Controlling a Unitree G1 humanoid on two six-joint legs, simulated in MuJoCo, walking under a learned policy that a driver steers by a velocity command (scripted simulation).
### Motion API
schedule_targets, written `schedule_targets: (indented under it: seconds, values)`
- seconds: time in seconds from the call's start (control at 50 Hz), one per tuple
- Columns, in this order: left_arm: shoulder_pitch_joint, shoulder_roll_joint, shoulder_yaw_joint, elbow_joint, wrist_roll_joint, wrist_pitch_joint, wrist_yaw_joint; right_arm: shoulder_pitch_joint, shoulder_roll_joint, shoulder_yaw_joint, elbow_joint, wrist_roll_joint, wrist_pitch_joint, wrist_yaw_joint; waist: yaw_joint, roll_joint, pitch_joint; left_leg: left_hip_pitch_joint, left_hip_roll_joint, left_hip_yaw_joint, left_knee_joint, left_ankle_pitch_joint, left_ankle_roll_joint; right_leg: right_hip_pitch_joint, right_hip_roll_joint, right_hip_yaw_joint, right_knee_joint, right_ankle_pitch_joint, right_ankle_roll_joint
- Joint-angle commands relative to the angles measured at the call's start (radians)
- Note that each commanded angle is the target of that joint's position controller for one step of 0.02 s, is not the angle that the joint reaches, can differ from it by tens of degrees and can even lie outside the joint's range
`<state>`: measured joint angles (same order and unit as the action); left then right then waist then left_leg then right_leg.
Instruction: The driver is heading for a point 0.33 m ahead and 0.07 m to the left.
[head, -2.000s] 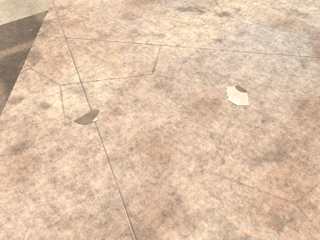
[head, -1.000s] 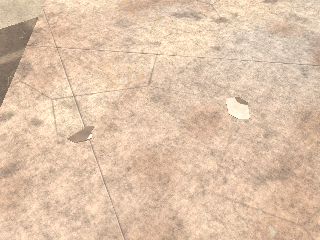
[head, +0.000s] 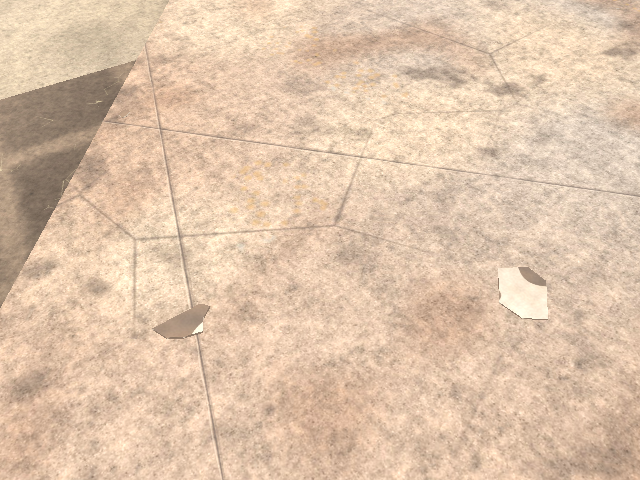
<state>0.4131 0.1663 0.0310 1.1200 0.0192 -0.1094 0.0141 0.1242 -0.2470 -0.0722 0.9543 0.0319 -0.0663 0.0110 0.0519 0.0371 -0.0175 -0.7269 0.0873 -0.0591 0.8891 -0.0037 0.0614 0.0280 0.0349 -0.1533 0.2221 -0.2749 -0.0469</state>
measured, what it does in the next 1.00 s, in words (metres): walks ahead: left foot, then right foot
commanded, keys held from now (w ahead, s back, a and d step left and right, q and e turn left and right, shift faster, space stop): w+q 0.16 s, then no key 0.84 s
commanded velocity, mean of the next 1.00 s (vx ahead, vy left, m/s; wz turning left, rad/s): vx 0.19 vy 0.00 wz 0.18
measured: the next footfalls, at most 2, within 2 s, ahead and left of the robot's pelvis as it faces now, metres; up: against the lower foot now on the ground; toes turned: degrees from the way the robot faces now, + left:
left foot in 0.22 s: +0.30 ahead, +0.13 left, +0.00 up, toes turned +10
right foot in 0.64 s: +0.42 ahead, -0.08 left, +0.00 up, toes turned +9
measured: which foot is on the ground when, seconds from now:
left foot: up 0.00-0.20, down 0.22-1.00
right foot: down 0.00-0.22, up 0.24-0.62, down 0.64-1.00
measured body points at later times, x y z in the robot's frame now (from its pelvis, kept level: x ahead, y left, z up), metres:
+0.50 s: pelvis +0.24 +0.05 +0.00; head +0.28 +0.07 +0.45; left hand +0.33 +0.34 -0.13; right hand +0.38 -0.19 -0.13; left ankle +0.27 +0.12 -0.74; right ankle +0.35 -0.11 -0.69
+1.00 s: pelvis +0.33 +0.02 -0.01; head +0.35 +0.02 +0.44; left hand +0.39 +0.29 -0.15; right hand +0.43 -0.22 -0.16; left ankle +0.27 +0.12 -0.74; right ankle +0.38 -0.09 -0.74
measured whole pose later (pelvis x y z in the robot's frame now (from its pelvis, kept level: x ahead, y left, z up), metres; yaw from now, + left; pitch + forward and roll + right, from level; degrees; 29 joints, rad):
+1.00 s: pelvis +0.33 +0.02 -0.01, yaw +10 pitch +0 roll +0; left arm 0.12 0.21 0.06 1.00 0.00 -0.02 0.03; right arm 0.19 -0.23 -0.04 1.04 0.00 0.00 -0.03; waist -0.01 0.00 0.03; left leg -0.17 -0.01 0.01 0.53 -0.36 0.01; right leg -0.31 -0.01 -0.01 0.55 -0.25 0.00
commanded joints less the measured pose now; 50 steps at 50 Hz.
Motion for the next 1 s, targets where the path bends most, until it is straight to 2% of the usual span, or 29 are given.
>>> schedule_targets:
  seconds: [0.02, 0.1, 0.14, 0.16, 0.18, 0.2, 0.22, 0.24, 0.26, 0.28, 0.3, 0.32, 0.34, 0.38, 0.4, 0.48, 0.52, 0.56, 0.6, 0.62, 0.64, 0.66, 0.68, 0.7, 0.72, 0.74, 0.78, 0.88, 1.0]
  values:
    - [-0.001, 0.17, 0.029, -0.056, -0.007, -0.012, 0.02, -0.145, -0.002, 0.012, -0.094, -0.006, -0.007, 0.018, 0.0, -0.086, 0.141, -0.014, -0.005, 0.055, -0.146, 0.109, -0.004, -0.099, -0.262, 0.05, -0.146, 0.336, -0.08]
    - [0.054, 0.181, 0.036, -0.055, -0.017, 0.007, 0.021, -0.239, 0.007, 0.023, -0.151, -0.004, -0.01, 0.047, 0.015, -0.076, 0.167, -0.023, -0.028, 0.117, -0.253, 0.045, 0.035, 0.046, -0.297, -0.021, -0.07, 0.51, -0.069]
    - [0.028, 0.214, 0.045, -0.075, -0.019, 0.019, 0.026, -0.229, -0.019, 0.011, -0.174, -0.004, -0.013, 0.06, -0.022, -0.117, 0.123, 0.068, -0.078, 0.176, -0.264, -0.046, 0.068, 0.098, -0.312, -0.054, 0.043, 0.861, -0.057]
    - [0.016, 0.231, 0.05, -0.087, -0.02, 0.026, 0.032, -0.188, -0.045, -0.001, -0.175, -0.002, -0.011, 0.065, -0.055, -0.15, 0.078, 0.139, -0.114, 0.206, -0.253, -0.101, 0.087, 0.122, -0.318, -0.064, 0.135, 1.057, -0.05]
    - [0.003, 0.242, 0.052, -0.097, -0.015, 0.037, 0.036, -0.074, -0.084, -0.022, -0.153, -0.005, -0.009, 0.067, -0.118, -0.176, 0.019, 0.278, -0.154, 0.215, -0.258, -0.138, 0.108, 0.107, -0.314, -0.061, 0.298, 1.197, -0.042]
    - [-0.025, 0.249, 0.05, -0.111, -0.019, 0.042, 0.034, 0.089, -0.138, -0.05, -0.113, -0.007, -0.01, 0.06, -0.203, -0.171, -0.061, 0.513, -0.177, 0.192, -0.36, -0.034, 0.141, 0.023, -0.281, -0.064, 0.515, 1.165, -0.015]
    - [-0.033, 0.234, 0.042, -0.143, -0.012, 0.027, 0.027, 0.217, -0.212, -0.073, -0.086, -0.021, -0.003, 0.035, -0.243, -0.069, -0.169, 0.842, -0.027, -0.033, -0.35, 0.159, 0.192, -0.251, -0.222, -0.051, 0.825, 0.772, 0.027]
    - [0.113, 0.091, -0.002, -0.161, -0.013, -0.005, -0.001, 0.183, -0.279, -0.071, -0.113, -0.043, -0.002, 0.024, -0.106, 0.203, -0.363, 1.2, 0.327, -0.616, -0.407, 0.451, 0.442, -0.639, 0.013, 0.045, 1.278, -0.318, 0.096]
    - [0.048, 0.176, 0.02, -0.149, -0.048, -0.04, -0.019, 0.256, -0.207, -0.051, -0.084, -0.047, 0.009, 0.018, -0.171, 0.049, -0.472, 1.153, 0.313, -0.613, -0.483, 0.491, 0.416, -0.635, -0.017, 0.276, 1.347, -0.318, 0.068]
    - [-0.056, 0.2, 0.03, -0.187, -0.081, -0.041, -0.017, 0.172, -0.155, -0.036, -0.095, -0.042, 0.005, 0.016, -0.152, 0.036, -0.322, 1.027, 0.269, -0.412, -0.474, 0.537, 0.356, -0.684, -0.076, 0.264, 1.3, -0.275, 0.052]
    - [-0.112, 0.19, 0.03, -0.2, -0.067, -0.034, -0.004, 0.075, -0.12, -0.025, -0.108, -0.024, -0.006, 0.022, -0.107, -0.062, -0.164, 0.82, 0.215, -0.277, -0.513, 0.516, 0.297, -0.685, -0.124, 0.227, 1.191, -0.218, 0.054]
    - [-0.135, 0.209, 0.046, -0.195, -0.047, -0.017, 0.012, 0.016, -0.078, -0.011, -0.118, -0.022, -0.013, 0.02, -0.076, -0.086, -0.107, 0.683, 0.175, -0.204, -0.55, 0.461, 0.259, -0.638, -0.152, 0.216, 1.115, -0.191, 0.055]
    - [-0.11, 0.202, 0.051, -0.193, -0.039, 0.003, 0.019, -0.012, -0.08, -0.009, -0.119, -0.034, -0.016, 0.02, -0.043, -0.074, -0.072, 0.551, 0.151, -0.153, -0.588, 0.452, 0.25, -0.548, -0.163, 0.214, 1.077, -0.168, 0.056]
    - [-0.066, 0.153, 0.048, -0.193, -0.029, 0.035, 0.032, -0.021, -0.097, -0.01, -0.106, -0.046, -0.025, 0.022, -0.005, -0.037, -0.052, 0.426, 0.122, -0.088, -0.622, 0.5, 0.254, -0.466, -0.16, 0.203, 0.98, -0.133, 0.07]
    - [-0.067, 0.147, 0.048, -0.198, -0.025, 0.042, 0.036, -0.015, -0.104, -0.01, -0.096, -0.052, -0.028, 0.018, 0.003, -0.018, -0.051, 0.408, 0.111, -0.058, -0.626, 0.542, 0.252, -0.462, -0.156, 0.199, 0.919, -0.099, 0.078]
    - [-0.153, 0.143, 0.041, -0.222, -0.018, 0.057, 0.038, -0.016, -0.116, -0.007, -0.082, -0.052, -0.008, -0.008, -0.011, 0.037, -0.092, 0.448, 0.066, 0.024, -0.609, 0.511, 0.199, -0.441, -0.147, 0.18, 0.632, 0.085, 0.096]
    - [-0.207, 0.152, 0.04, -0.231, -0.025, 0.063, 0.034, 0.007, -0.124, -0.005, -0.069, -0.051, 0.003, -0.013, -0.036, 0.046, -0.099, 0.471, 0.069, 0.017, -0.612, 0.413, 0.183, -0.412, -0.132, 0.174, 0.536, 0.147, 0.098]
    - [-0.244, 0.164, 0.042, -0.237, -0.027, 0.069, 0.03, 0.02, -0.114, 0.002, -0.055, -0.051, 0.011, -0.015, -0.048, 0.054, -0.085, 0.491, 0.08, -0.008, -0.604, 0.295, 0.172, -0.394, -0.122, 0.178, 0.46, 0.142, 0.095]
    - [-0.252, 0.169, 0.045, -0.236, -0.021, 0.068, 0.025, 0.013, -0.1, 0.011, -0.044, -0.044, 0.017, -0.016, -0.035, 0.057, -0.071, 0.499, 0.082, -0.03, -0.56, 0.19, 0.148, -0.347, -0.105, 0.17, 0.352, 0.137, 0.077]
    - [-0.234, 0.168, 0.046, -0.227, -0.013, 0.064, 0.021, 0.009, -0.089, 0.017, -0.041, -0.034, 0.02, -0.018, -0.013, 0.046, -0.068, 0.486, 0.061, -0.03, -0.524, 0.109, 0.116, -0.28, -0.094, 0.159, 0.248, 0.212, 0.059]
    - [-0.224, 0.195, 0.051, -0.222, -0.001, 0.06, 0.02, 0.05, -0.068, 0.025, -0.031, -0.034, 0.017, -0.018, -0.019, 0.008, -0.07, 0.467, 0.023, -0.03, -0.487, 0.009, 0.067, -0.206, -0.128, 0.201, 0.186, 0.367, 0.04]
    - [-0.216, 0.248, 0.059, -0.227, 0.003, 0.059, 0.023, 0.107, -0.051, 0.031, -0.026, -0.053, 0.013, -0.019, -0.063, -0.073, -0.091, 0.429, -0.042, 0.006, -0.421, -0.141, 0.021, -0.129, -0.216, 0.279, 0.21, 0.571, 0.009]
    - [-0.25, 0.255, 0.057, -0.218, 0.001, 0.065, 0.026, 0.207, -0.027, 0.03, -0.004, -0.053, 0.012, -0.021, -0.135, -0.205, -0.098, 0.383, -0.096, 0.042, -0.416, -0.321, -0.013, -0.112, -0.271, 0.326, 0.234, 0.57, -0.075]
    - [-0.27, 0.192, 0.048, -0.212, -0.007, 0.068, 0.017, 0.155, -0.043, 0.031, -0.007, -0.051, 0.02, -0.027, -0.11, -0.213, -0.092, 0.451, -0.089, 0.054, -0.428, -0.309, -0.027, -0.195, -0.251, 0.329, 0.204, 0.391, -0.081]
    - [-0.293, 0.168, 0.044, -0.213, -0.009, 0.069, 0.01, 0.101, -0.072, 0.024, -0.012, -0.043, 0.031, -0.03, -0.093, -0.18, -0.059, 0.466, -0.088, 0.054, -0.437, -0.276, -0.026, -0.24, -0.201, 0.292, 0.198, 0.278, -0.044]
    - [-0.304, 0.173, 0.044, -0.215, -0.008, 0.069, 0.007, 0.079, -0.083, 0.02, -0.008, -0.036, 0.043, -0.034, -0.083, -0.149, -0.041, 0.47, -0.081, 0.048, -0.437, -0.246, -0.018, -0.258, -0.165, 0.256, 0.209, 0.25, -0.016]
    - [-0.282, 0.18, 0.046, -0.197, -0.012, 0.061, 0.007, 0.083, -0.086, 0.019, 0.002, -0.038, 0.058, -0.036, -0.074, -0.116, -0.03, 0.468, -0.066, 0.031, -0.446, -0.197, -0.009, -0.247, -0.136, 0.225, 0.231, 0.273, 0.003]
    - [-0.264, 0.168, 0.046, -0.166, -0.019, 0.066, 0.017, 0.085, -0.076, 0.017, 0.032, -0.034, 0.051, -0.035, -0.058, -0.068, -0.05, 0.484, -0.057, 0.031, -0.426, -0.084, -0.016, -0.19, -0.122, 0.205, 0.283, 0.408, -0.011]
    - [-0.284, 0.16, 0.047, -0.146, -0.02, 0.081, 0.018, 0.104, -0.067, 0.018, 0.067, -0.033, 0.059, -0.042, -0.06, -0.039, -0.027, 0.493, -0.053, 0.032, -0.425, -0.084, -0.023, -0.196, -0.108, 0.193, 0.289, 0.378, -0.013]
